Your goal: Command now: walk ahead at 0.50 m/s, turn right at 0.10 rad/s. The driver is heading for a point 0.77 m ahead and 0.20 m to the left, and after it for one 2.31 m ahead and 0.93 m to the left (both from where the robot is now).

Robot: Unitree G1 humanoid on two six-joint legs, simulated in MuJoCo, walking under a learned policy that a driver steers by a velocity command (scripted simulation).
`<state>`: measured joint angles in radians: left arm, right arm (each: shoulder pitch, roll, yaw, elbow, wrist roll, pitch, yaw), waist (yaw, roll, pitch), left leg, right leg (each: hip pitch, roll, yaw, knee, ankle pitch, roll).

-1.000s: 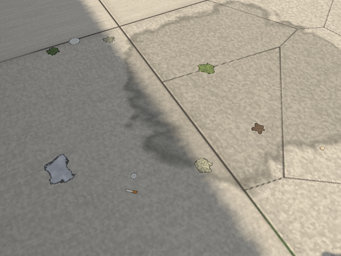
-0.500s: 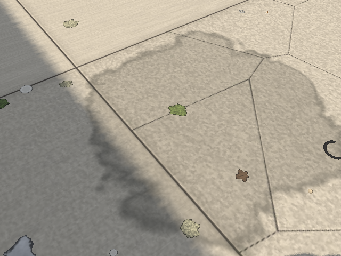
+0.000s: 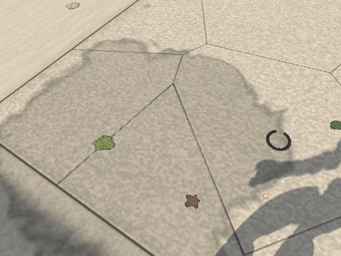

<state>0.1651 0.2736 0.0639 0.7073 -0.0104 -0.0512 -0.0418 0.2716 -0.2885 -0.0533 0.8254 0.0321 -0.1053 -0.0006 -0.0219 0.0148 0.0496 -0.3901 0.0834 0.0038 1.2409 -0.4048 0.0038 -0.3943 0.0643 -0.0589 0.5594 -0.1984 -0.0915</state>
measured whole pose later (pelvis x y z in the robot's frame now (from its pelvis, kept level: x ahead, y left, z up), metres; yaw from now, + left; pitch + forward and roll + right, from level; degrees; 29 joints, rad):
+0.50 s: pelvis +0.28 +0.07 -0.01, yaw +13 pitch +3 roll +0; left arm 0.29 0.28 0.05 0.85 0.00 -0.06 0.01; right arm 0.12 -0.28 -0.06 0.68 0.02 -0.06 0.05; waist 0.02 0.01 0.05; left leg -0.52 -0.05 0.06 0.63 -0.16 0.11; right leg -0.13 -0.02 -0.09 0.97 -0.47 0.00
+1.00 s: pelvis +0.57 +0.11 +0.00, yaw +26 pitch +2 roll -1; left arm 0.11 0.27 0.04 0.71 0.01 -0.13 -0.03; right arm 0.36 -0.29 -0.06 0.74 0.02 -0.04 -0.01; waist -0.04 0.03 0.00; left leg -0.24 -0.09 -0.17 0.95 -0.49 0.04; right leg -0.44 0.04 -0.01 0.55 -0.16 -0.04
